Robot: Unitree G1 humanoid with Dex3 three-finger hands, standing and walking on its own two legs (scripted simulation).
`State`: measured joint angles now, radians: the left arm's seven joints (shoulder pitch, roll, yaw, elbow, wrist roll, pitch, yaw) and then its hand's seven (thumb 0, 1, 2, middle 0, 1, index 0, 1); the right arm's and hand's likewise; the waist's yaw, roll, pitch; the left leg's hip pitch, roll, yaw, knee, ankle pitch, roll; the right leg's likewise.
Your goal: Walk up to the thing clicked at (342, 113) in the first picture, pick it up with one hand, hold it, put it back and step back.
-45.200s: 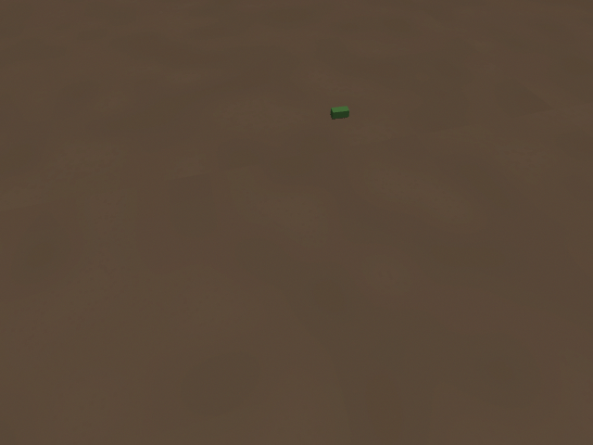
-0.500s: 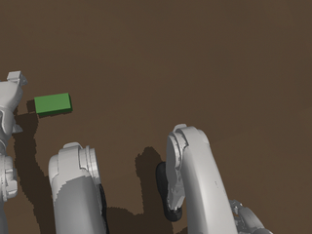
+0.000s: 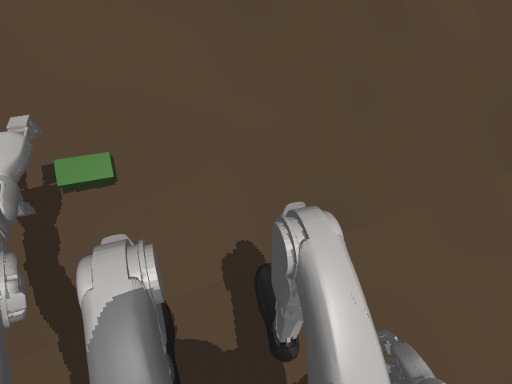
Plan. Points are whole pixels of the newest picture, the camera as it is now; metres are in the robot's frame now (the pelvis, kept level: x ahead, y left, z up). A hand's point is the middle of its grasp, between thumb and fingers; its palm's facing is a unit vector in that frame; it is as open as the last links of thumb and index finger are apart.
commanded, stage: rise first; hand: left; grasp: from above
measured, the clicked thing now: (87, 171) +0.48 +0.25 -0.30
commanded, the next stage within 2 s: none
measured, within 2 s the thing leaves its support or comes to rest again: neither
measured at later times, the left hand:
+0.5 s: hand (17, 182) +0.43 +0.32 -0.18, palm faces -0.45 -0.08 -0.89, open 13.2 cm
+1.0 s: hand (19, 185) +0.42 +0.32 -0.18, palm faces -0.47 -0.10 -0.88, open 13.0 cm
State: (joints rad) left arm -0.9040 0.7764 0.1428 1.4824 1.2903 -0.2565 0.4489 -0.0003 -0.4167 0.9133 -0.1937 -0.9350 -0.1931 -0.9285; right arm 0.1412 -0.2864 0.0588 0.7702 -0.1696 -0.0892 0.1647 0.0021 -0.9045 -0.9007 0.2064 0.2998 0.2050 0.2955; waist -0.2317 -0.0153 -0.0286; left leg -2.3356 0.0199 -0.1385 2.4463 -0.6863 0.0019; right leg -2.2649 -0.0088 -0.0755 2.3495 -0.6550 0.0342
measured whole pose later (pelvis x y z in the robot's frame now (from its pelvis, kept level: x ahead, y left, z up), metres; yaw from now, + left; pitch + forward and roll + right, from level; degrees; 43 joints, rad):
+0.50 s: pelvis +0.00 +0.00 +0.00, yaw +0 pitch +32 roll -9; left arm -0.90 0.77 0.13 1.50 1.31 -0.27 0.46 0.00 -0.37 0.87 -0.23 -0.89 -0.23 -0.88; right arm 0.13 -0.29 0.06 0.77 -0.18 -0.10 0.17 0.00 -0.90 -0.90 0.21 0.30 0.20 0.30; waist -0.23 -0.02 -0.04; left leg -2.34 0.02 -0.14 2.45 -0.69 0.01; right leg -2.26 -0.01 -0.08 2.35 -0.66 0.04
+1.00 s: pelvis +0.00 +0.00 +0.00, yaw +0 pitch +32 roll -8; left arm -0.89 0.78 0.16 1.50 1.29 -0.27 0.44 0.00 -0.33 0.84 -0.26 -0.87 -0.26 -0.86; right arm 0.14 -0.30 0.05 0.77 -0.18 -0.10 0.18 0.00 -0.90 -0.90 0.21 0.30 0.20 0.30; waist -0.23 -0.02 -0.02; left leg -2.34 0.02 -0.14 2.46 -0.69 0.00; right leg -2.27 -0.01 -0.08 2.36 -0.66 0.03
